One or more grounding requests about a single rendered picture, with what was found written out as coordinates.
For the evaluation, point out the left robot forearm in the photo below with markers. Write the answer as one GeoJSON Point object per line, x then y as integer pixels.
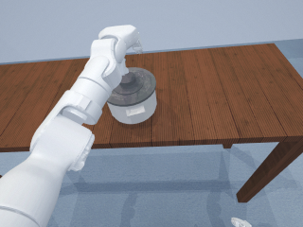
{"type": "Point", "coordinates": [83, 103]}

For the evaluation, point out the left robot upper arm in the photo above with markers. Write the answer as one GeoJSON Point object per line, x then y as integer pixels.
{"type": "Point", "coordinates": [29, 191]}

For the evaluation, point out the knob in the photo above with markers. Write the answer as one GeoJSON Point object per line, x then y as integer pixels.
{"type": "Point", "coordinates": [128, 79]}

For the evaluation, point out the left robot hand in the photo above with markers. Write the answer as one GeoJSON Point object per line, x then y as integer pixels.
{"type": "Point", "coordinates": [131, 38]}

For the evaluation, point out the table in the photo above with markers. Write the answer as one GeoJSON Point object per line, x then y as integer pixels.
{"type": "Point", "coordinates": [228, 95]}

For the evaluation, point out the lid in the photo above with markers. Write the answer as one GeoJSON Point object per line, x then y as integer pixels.
{"type": "Point", "coordinates": [141, 90]}

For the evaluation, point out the pot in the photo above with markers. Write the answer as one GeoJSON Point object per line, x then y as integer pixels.
{"type": "Point", "coordinates": [134, 114]}

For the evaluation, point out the right robot hand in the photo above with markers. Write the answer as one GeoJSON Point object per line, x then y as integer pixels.
{"type": "Point", "coordinates": [240, 223]}

